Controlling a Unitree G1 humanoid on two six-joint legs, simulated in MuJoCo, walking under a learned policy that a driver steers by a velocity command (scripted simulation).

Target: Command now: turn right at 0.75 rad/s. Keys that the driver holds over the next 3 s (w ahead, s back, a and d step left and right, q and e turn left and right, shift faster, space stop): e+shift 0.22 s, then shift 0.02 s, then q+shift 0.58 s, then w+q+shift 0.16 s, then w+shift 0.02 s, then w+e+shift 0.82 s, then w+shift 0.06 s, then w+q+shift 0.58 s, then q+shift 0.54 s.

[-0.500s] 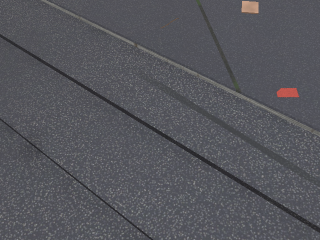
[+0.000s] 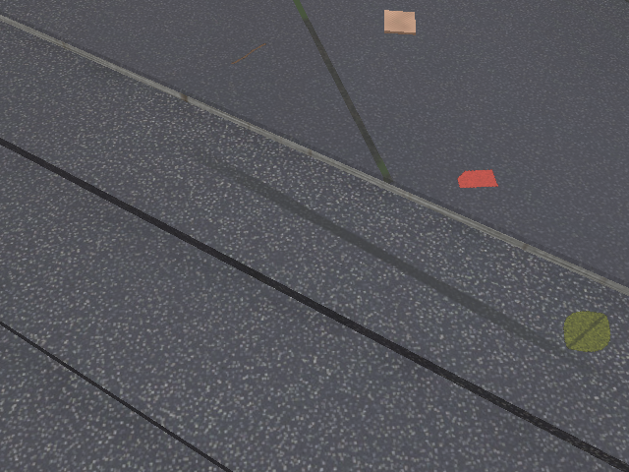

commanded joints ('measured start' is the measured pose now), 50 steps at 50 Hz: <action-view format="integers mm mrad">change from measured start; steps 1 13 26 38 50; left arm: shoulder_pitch -88 -56 -30 -63 -205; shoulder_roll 39 140 75 91 69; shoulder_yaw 4 30 -26 -4 -28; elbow -124 -174 -96 -75 -128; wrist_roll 0 -3 22 3 42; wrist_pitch -6 -37 -73 -80 -95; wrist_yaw -21 38 73 58 5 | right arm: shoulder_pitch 24 -25 58 170 217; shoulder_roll -158 -154 -151 -165 -248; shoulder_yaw -49 -51 -57 -77 -97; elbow -50 -88 8 -47 -35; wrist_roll -5 14 18 13 20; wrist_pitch -20 -3 35 10 -40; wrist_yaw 2 37 74 79 67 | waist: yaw -59 -2 8 -92 -87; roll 205 -74 -36 79 138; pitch -71 -89 -39 -159 -50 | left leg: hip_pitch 116 -505 -353 56 85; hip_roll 271 66 4 25 101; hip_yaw -91 -141 -114 -185 -591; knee -62 730 507 -44 -242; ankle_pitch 488 -167 -171 81 -285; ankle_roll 170 -74 -36 64 236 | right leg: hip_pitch -52 370 386 207 -263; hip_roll -40 -224 -290 -218 -34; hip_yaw -17 358 165 -131 49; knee -136 -728 -748 -289 -133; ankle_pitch -8 468 511 505 162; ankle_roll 1 -283 -284 -99 29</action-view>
